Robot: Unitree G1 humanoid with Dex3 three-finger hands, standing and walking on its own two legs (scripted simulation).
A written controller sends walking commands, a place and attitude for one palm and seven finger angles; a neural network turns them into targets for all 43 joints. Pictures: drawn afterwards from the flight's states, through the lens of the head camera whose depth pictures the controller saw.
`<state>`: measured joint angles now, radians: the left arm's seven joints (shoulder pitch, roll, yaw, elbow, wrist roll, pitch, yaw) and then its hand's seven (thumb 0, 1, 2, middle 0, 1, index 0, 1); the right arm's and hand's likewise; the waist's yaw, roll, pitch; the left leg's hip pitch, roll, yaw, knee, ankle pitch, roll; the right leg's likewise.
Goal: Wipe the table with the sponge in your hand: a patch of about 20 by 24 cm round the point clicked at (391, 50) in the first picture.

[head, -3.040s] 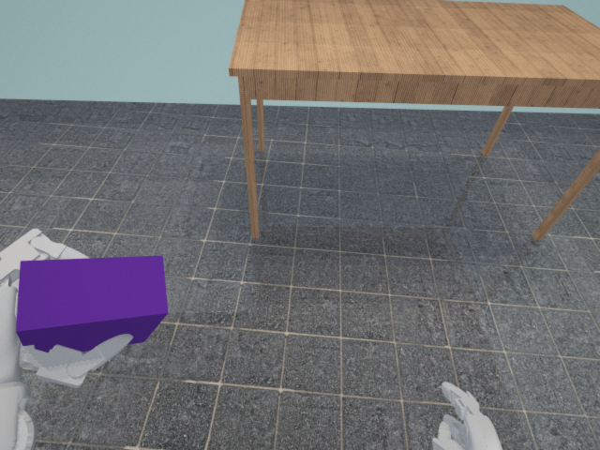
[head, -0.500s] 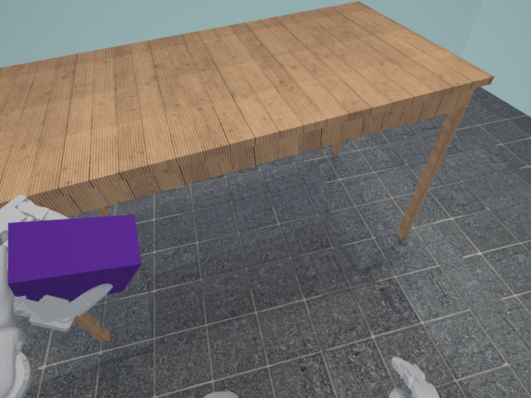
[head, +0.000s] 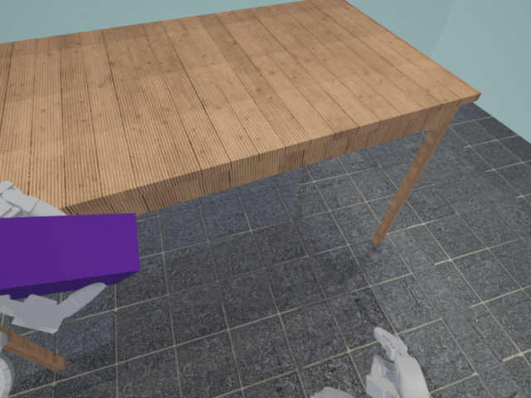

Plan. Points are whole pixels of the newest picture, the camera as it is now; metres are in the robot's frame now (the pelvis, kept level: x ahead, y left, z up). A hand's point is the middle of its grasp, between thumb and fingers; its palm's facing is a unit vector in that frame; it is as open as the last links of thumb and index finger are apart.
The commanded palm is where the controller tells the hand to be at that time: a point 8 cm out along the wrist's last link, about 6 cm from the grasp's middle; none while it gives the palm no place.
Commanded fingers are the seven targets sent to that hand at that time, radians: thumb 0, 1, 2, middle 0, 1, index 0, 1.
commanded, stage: take the last steps up to it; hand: left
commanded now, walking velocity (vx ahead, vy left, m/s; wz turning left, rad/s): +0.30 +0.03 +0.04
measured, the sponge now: (86, 257) +0.23 +0.21 +0.17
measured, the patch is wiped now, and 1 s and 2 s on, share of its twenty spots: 0.00 0.00 0.00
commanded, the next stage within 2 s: come to a stop and stand still in 0.66 s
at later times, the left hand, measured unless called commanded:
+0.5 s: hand (128, 189) +0.31 +0.19 +0.18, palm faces +0.38 -0.78 -0.50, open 10.0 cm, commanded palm +0.25 +0.24 +0.18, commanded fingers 0.00 0.10 1.30 -1.20 -1.60 -1.20 -1.60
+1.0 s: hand (124, 154) +0.37 +0.21 +0.18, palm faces +0.44 -0.77 -0.47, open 10.0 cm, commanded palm +0.32 +0.25 +0.18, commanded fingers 0.00 0.10 1.30 -1.20 -1.60 -1.20 -1.60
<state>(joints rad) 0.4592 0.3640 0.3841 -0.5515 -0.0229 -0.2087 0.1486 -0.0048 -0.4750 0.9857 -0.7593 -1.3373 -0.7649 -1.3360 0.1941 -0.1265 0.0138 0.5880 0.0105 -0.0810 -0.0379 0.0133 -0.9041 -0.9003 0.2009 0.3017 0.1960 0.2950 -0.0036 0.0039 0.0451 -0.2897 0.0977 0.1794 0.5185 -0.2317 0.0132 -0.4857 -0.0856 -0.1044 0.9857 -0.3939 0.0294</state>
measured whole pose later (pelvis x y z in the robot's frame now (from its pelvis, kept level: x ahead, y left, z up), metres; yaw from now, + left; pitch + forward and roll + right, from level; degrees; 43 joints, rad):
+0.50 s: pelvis +0.11 -0.05 +0.01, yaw +2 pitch +1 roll +2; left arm 0.53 0.39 0.38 -0.56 -0.02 -0.24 0.15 -0.01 -0.48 0.99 -0.76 -1.34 -0.76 -1.34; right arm 0.19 -0.27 -0.06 0.59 0.00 -0.04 -0.06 0.01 -0.91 -0.90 0.20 0.30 0.19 0.29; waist -0.02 -0.02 0.08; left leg -0.48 0.08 0.13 0.74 -0.28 -0.02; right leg -0.16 -0.06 -0.19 0.46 -0.31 -0.05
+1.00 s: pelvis +0.17 -0.04 +0.00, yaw +2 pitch +0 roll +0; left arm 0.48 0.39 0.40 -0.56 -0.03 -0.21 0.15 -0.01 -0.48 0.99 -0.75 -1.34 -0.76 -1.34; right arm 0.20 -0.12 0.05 0.60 0.01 -0.10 -0.04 0.01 -0.90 -0.90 0.21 0.30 0.20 0.30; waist 0.03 0.02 0.08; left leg -0.31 0.08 0.15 0.54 -0.22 0.01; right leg -0.26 -0.03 -0.12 0.52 -0.27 0.03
